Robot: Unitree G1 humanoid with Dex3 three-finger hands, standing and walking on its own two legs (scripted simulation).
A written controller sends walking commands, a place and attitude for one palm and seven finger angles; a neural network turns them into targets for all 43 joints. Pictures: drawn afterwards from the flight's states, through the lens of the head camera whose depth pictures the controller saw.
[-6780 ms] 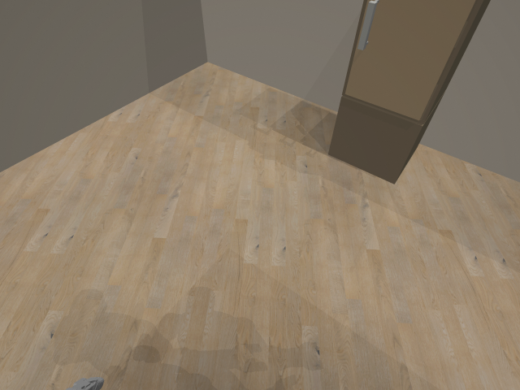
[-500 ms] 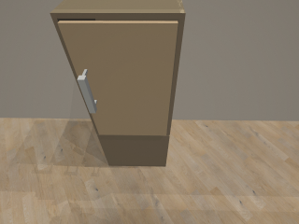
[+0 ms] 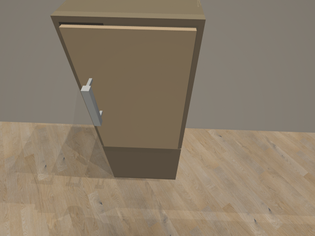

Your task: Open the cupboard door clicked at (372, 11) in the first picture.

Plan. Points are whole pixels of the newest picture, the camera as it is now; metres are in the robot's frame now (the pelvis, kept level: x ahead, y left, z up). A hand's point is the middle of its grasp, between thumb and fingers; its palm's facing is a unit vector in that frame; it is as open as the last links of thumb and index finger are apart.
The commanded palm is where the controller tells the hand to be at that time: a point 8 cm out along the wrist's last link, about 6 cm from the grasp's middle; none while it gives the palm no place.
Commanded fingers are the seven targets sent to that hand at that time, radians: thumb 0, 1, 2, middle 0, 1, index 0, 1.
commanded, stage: raise the hand with hooked fingers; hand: left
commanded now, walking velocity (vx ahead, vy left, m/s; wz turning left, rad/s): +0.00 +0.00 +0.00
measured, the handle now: (94, 103) +0.53 +0.27 -0.01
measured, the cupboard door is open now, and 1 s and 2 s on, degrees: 0 0 0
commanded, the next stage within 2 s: none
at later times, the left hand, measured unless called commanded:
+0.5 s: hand (83, 232) +0.14 +0.20 -0.06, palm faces +0.09 -1.00 +0.01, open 8.6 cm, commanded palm +0.13 +0.26 -0.05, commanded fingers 0.00 0.36 0.67 -0.24 -0.64 -0.24 -0.64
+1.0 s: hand (66, 206) +0.19 +0.24 -0.03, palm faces +0.03 -1.00 -0.06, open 11.7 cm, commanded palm +0.17 +0.30 -0.02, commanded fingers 0.00 -0.22 0.42 -0.28 -1.02 -0.28 -1.02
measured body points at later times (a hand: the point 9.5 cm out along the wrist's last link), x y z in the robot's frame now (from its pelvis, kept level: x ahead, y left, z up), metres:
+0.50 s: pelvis -0.02 +0.00 -0.10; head +0.02 +0.01 +0.35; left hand +0.13 +0.25 -0.06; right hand +0.24 -0.24 -0.12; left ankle +0.01 +0.14 -0.74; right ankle -0.03 -0.11 -0.74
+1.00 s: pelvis -0.05 +0.02 -0.08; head +0.00 +0.02 +0.37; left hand +0.18 +0.30 -0.02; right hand +0.08 -0.25 -0.17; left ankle +0.01 +0.14 -0.74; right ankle -0.03 -0.11 -0.74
